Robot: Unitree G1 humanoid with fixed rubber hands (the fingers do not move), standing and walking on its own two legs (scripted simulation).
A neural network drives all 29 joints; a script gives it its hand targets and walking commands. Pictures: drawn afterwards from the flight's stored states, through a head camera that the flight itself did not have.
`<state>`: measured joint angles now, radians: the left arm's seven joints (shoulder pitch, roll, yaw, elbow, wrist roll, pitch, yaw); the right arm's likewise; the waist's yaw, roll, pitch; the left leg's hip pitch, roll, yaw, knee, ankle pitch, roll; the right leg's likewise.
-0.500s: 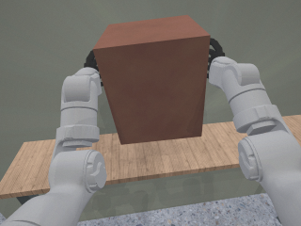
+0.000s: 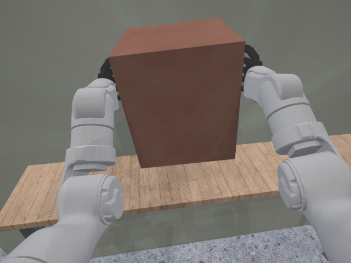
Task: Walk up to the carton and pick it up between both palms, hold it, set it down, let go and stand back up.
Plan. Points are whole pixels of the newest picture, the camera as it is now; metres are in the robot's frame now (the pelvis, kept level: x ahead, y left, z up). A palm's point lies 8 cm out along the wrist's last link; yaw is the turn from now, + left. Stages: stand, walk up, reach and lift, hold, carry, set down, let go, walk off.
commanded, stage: set down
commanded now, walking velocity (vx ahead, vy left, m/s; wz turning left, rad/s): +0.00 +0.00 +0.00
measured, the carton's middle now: (180, 92) +0.39 -0.01 +0.27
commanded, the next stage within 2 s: none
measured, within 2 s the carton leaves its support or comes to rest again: neither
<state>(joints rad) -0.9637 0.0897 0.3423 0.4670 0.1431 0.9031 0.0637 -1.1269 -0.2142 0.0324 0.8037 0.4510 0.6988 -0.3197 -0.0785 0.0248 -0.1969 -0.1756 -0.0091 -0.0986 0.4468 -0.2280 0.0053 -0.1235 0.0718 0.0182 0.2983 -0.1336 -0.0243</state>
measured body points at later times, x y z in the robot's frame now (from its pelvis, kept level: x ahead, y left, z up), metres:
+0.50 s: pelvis +0.01 -0.01 +0.00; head -0.06 +0.02 +0.45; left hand +0.42 +0.15 +0.24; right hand +0.41 -0.15 +0.26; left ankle +0.01 +0.11 -0.75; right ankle +0.02 -0.11 -0.75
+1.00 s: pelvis +0.01 +0.00 +0.00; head -0.04 +0.02 +0.45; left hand +0.43 +0.14 +0.22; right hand +0.42 -0.16 +0.23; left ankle +0.01 +0.11 -0.75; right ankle +0.02 -0.11 -0.75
